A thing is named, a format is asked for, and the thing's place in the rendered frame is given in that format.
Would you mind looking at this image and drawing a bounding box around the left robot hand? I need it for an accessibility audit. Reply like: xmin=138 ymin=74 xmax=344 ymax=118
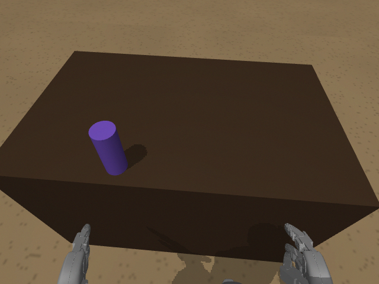
xmin=57 ymin=224 xmax=91 ymax=284

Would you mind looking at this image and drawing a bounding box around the right robot hand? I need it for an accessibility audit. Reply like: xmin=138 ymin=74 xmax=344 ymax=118
xmin=280 ymin=223 xmax=333 ymax=284

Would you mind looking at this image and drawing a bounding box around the can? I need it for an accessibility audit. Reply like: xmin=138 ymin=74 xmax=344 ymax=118
xmin=88 ymin=121 xmax=128 ymax=175

